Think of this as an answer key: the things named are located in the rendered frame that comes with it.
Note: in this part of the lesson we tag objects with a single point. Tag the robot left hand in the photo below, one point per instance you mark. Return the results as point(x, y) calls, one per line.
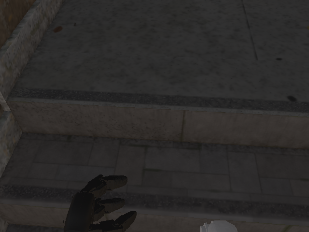
point(85, 210)

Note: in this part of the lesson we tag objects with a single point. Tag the right robot thigh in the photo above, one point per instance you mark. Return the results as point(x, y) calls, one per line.
point(218, 226)

